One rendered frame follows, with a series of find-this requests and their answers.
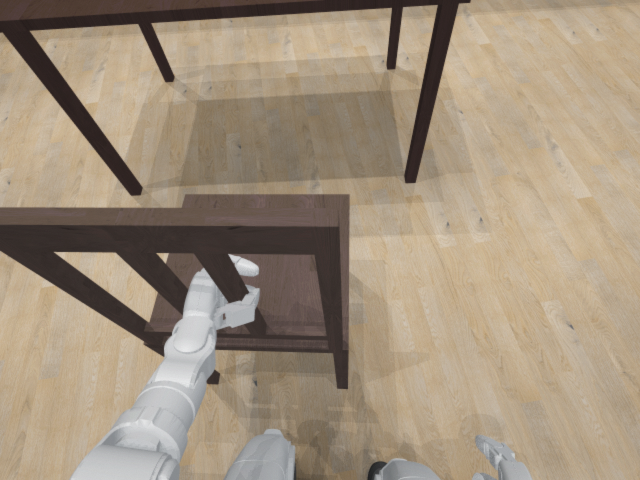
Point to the chair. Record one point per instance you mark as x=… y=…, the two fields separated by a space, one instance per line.
x=300 y=242

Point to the robot left hand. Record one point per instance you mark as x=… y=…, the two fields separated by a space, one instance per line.
x=204 y=297

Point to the right robot shin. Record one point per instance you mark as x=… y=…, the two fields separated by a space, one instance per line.
x=396 y=459

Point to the robot right hand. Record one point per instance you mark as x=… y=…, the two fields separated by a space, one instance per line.
x=502 y=458

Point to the robot shin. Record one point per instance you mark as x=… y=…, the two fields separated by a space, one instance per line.
x=396 y=459
x=273 y=431

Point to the table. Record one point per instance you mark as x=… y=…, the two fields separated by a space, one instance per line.
x=19 y=17

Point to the robot left forearm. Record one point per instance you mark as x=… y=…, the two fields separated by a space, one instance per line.
x=165 y=409

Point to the left robot shin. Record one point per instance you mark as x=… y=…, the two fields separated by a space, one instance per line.
x=273 y=431

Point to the left robot upper arm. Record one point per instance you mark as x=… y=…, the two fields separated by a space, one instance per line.
x=109 y=462

